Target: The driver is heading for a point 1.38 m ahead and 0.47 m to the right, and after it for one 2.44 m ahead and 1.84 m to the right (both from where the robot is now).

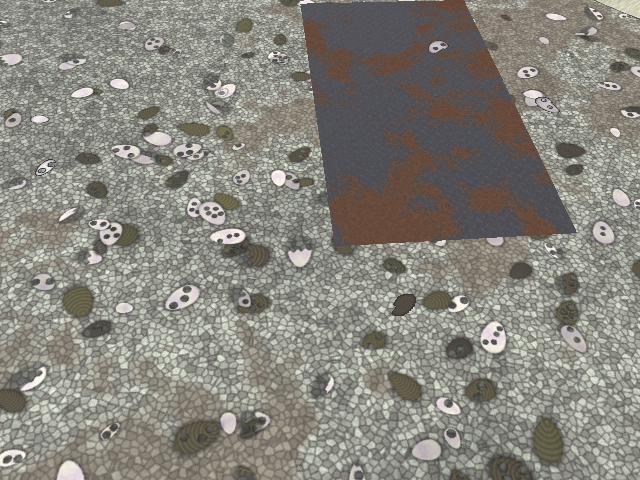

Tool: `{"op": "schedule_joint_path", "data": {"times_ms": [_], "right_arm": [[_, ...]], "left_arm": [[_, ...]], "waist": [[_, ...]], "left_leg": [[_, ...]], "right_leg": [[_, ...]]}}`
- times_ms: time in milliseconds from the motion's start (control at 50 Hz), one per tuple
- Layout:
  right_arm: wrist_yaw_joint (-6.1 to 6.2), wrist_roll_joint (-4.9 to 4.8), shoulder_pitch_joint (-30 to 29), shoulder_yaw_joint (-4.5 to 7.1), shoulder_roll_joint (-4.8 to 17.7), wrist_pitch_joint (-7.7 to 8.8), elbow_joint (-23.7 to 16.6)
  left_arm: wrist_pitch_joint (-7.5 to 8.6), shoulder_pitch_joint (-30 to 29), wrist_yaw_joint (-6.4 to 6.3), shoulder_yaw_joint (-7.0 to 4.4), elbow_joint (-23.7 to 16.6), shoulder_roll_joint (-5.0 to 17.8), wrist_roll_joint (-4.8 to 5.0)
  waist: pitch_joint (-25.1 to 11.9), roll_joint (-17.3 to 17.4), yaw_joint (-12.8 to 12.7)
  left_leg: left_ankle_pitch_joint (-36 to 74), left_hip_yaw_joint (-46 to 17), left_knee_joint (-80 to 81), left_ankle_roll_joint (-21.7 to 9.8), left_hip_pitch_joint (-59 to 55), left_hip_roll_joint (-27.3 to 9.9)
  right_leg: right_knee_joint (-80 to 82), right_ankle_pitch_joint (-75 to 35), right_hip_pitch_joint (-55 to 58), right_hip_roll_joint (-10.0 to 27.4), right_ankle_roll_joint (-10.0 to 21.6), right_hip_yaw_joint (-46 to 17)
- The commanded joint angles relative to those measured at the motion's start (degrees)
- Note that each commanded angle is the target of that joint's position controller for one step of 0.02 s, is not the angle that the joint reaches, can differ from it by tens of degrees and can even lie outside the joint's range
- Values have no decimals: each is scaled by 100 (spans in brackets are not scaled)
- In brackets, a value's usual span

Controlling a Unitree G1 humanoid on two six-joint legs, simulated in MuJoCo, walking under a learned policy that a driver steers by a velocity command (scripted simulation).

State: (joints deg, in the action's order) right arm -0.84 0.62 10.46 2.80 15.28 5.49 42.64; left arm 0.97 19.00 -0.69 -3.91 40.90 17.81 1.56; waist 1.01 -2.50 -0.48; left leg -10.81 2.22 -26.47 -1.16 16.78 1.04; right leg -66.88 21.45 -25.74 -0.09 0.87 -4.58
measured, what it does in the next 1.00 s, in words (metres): walks ahead, turning right: right foot, then left foot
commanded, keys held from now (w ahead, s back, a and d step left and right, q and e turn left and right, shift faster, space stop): w+e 0.82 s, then w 0.18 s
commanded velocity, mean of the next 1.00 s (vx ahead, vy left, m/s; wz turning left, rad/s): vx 0.50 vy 0.00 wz -0.56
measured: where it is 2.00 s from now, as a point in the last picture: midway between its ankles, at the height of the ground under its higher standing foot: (496, 286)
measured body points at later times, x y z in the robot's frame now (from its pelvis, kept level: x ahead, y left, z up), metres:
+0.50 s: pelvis +0.26 -0.09 -0.01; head +0.29 -0.11 +0.44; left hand +0.49 +0.13 -0.09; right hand +0.28 -0.39 -0.12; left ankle +0.21 +0.10 -0.64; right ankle +0.29 -0.16 -0.74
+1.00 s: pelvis +0.55 -0.14 +0.00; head +0.57 -0.15 +0.45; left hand +0.77 +0.05 -0.12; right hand +0.51 -0.44 -0.10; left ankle +0.64 -0.07 -0.74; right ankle +0.40 -0.21 -0.65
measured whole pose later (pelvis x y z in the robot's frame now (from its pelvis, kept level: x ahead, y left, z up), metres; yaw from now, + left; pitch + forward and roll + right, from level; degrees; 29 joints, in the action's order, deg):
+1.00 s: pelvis +0.55 -0.14 +0.00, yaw -33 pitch +1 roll +1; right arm -1.4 0.5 11.2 3.0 15.6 5.6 43.1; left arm 1.8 18.6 -0.7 -3.2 41.8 17.1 1.2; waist 1.2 -1.9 -0.1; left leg -10.3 0.4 -26.9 -1.6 17.7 2.4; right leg -66.7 22.4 -24.0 -1.6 1.2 -5.5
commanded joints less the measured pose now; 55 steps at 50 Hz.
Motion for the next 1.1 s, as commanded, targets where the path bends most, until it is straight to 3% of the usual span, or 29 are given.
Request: {"op": "schedule_joint_path", "data": {"times_ms": [20,100,180,260,320,340,360,380,400,420,440,460,480,520,580,660,740,800,820,840,860,880,900,920,940,960,1000,1020,1100], "right_arm": [[45,-8,158,171,601,82,-156],[64,-26,287,273,879,99,26],[99,-60,348,298,1033,24,139],[107,-165,640,357,1236,-91,312],[145,-259,614,441,1488,-199,323],[165,-283,564,458,1542,-245,306],[190,-273,538,407,1419,-259,277],[178,-4,773,225,912,-228,157],[118,32,976,41,474,-54,-226],[35,-185,349,167,1082,135,-275],[-3,-323,5,165,1118,230,-415],[34,-225,-4,141,1024,260,-351],[70,-76,21,176,1057,239,-293],[54,-10,177,199,1023,116,-258],[72,51,-104,140,790,-4,-340],[22,14,-1003,38,552,19,-563],[-65,-89,-1471,67,675,93,-747],[-96,-104,-1292,157,858,155,-739],[-81,-104,-1007,198,905,178,-675],[-50,-66,-449,274,1015,202,-528],[-18,44,331,342,1244,231,-442],[-11,132,1049,475,1735,171,-254],[-82,-68,1218,425,1392,135,-122],[-73,-124,904,309,974,108,-189],[-57,-67,595,251,829,58,-238],[-53,-23,382,207,728,29,-209],[-36,25,261,137,572,51,-154],[-38,-14,294,137,574,68,-107],[-10,-116,473,223,931,70,62]], "left_arm": [[26,-197,36,-147,-545,372,21],[3,-616,85,-86,-754,200,-29],[76,-1235,236,-20,-893,94,-29],[75,-1787,368,-9,-1138,110,-7],[31,-1511,396,-150,-1182,392,-59],[8,-922,379,-266,-1049,586,-63],[-27,79,306,-454,-764,896,-42],[-92,781,174,-589,-595,1383,13],[0,389,192,-568,-831,1781,29],[102,458,245,-430,-856,1245,-9],[185,301,247,-345,-786,1007,-53],[230,-40,250,-291,-784,867,-55],[244,-378,232,-240,-829,708,-84],[256,-628,184,-202,-901,649,-149],[280,-459,77,-231,-754,775,-112],[222,-128,-19,-254,-539,852,-61],[180,229,-35,-268,-305,854,1],[116,239,-66,-274,-236,817,-7],[89,180,-65,-271,-238,789,-14],[83,132,-55,-208,-244,621,-42],[100,173,-31,-80,-296,288,-113],[156,965,-34,29,-356,-55,8],[197,1115,-49,10,-266,315,77],[193,540,-40,-95,-257,714,87],[186,28,-45,-102,-353,755,18],[211,-314,-35,-102,-451,685,-63],[219,-308,16,-84,-438,470,-70],[213,-244,35,-52,-408,340,-67],[259,-813,85,83,-572,89,-145]], "waist": [[-32,992,165],[59,703,208],[203,617,409],[399,587,521],[75,797,171],[-267,794,-199],[-775,621,-718],[-1281,-474,-785],[-2039,-1473,-212],[-2020,-600,-659],[-1224,-430,-582],[-740,142,-289],[-550,159,-81],[-412,-5,154],[-207,74,132],[-6,-93,-211],[50,-177,-374],[-5,-384,-230],[-75,-477,-75],[-368,-450,203],[-1120,-98,525],[-1957,1482,356],[-1910,1882,401],[-1043,1192,524],[-552,766,487],[-146,626,392],[-17,820,155],[-65,882,108],[13,728,217]], "left_leg": [[191,-1469,1574,-809,-1117,-1530],[1110,-758,1780,-972,-1276,-1659],[1492,90,1803,-801,-1350,-1498],[1810,457,1665,-669,-1830,-1678],[4236,778,689,-507,-2191,-1719],[4940,915,-191,-423,-2102,-1634],[4700,1050,-1468,-237,-1436,-1430],[1334,1037,-3372,19,231,-1063],[-2385,70,-5167,280,2316,161],[-2060,-808,-5439,186,2916,-148],[-1557,-713,-5152,65,3131,-374],[-1115,-720,-4597,59,2808,-621],[-870,-733,-4101,110,2413,-771],[-605,-712,-3731,236,1934,-822],[-56,-558,-2933,498,1897,-702],[1415,-523,-1199,575,1523,-370],[1628,-670,-423,460,1208,-180],[914,-751,-173,256,949,-135],[724,-662,-56,147,573,-102],[803,-548,134,-23,-197,-136],[705,-1170,-49,-385,-1588,-865],[-321,-3614,279,-1354,-3644,-2126],[-1818,-5043,875,-1561,-3767,-2486],[-2176,-4334,1034,-1316,-3069,-2241],[-1682,-3498,1066,-1120,-2359,-1981],[-1013,-2930,1199,-1083,-1700,-1743],[-125,-2228,1438,-1001,-1091,-1411],[180,-2027,1522,-1051,-1008,-1363],[947,-1404,1823,-1190,-935,-1370]], "right_leg": [[70,-420,-1338,589,-50,-182],[911,-1133,-1667,675,-149,-128],[2169,-2180,-1326,597,-86,236],[2886,-2030,-1176,485,115,538],[3078,-1185,-385,38,452,951],[3235,-1103,410,-206,621,1088],[3543,-1445,1909,-399,850,1023],[3545,-1636,3655,652,1236,-601],[4619,-84,4916,1889,2412,-4099],[5079,281,4793,1895,2198,-4096],[5082,-53,4135,1697,1951,-3270],[5080,-740,3241,1421,1737,-2610],[5120,-1368,2608,1213,1616,-2151],[5342,-2072,1923,1025,1626,-1833],[5457,-2580,1377,824,1636,-1344],[5372,-2000,1083,461,1275,-1020],[5038,-1539,1368,629,1140,-1469],[4510,-1661,1846,798,1030,-1945],[4290,-1843,1857,761,963,-2010],[3783,-2227,1808,539,813,-1821],[2451,-1894,1311,247,613,-1450],[449,102,-637,-618,117,-649],[-491,1190,-1597,-425,25,-686],[-804,737,-1903,-169,-3,-758],[-743,345,-1822,31,-5,-502],[-406,77,-1735,171,4,-414],[171,-235,-1245,415,34,-299],[393,-263,-1138,454,18,-186],[1727,-1070,-1149,587,-88,79]]}}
